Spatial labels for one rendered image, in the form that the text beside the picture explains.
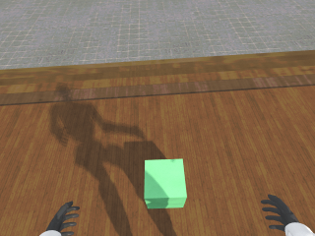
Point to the right robot forearm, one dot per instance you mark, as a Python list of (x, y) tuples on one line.
[(297, 229)]

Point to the carton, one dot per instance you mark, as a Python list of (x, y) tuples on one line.
[(164, 185)]

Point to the robot left hand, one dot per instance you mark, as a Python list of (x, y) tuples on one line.
[(57, 224)]

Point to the robot right hand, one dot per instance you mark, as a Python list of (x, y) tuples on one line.
[(286, 216)]

